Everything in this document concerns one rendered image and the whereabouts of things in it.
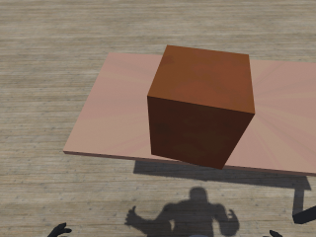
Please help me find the robot left hand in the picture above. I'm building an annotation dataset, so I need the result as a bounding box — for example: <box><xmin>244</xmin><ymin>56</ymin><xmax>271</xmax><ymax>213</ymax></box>
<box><xmin>47</xmin><ymin>222</ymin><xmax>72</xmax><ymax>237</ymax></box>

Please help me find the carton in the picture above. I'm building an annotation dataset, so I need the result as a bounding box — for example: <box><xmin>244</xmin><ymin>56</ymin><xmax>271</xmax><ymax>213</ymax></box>
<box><xmin>147</xmin><ymin>44</ymin><xmax>256</xmax><ymax>170</ymax></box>

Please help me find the table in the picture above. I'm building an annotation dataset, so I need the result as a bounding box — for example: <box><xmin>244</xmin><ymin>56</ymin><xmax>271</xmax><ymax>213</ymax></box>
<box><xmin>62</xmin><ymin>52</ymin><xmax>316</xmax><ymax>224</ymax></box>

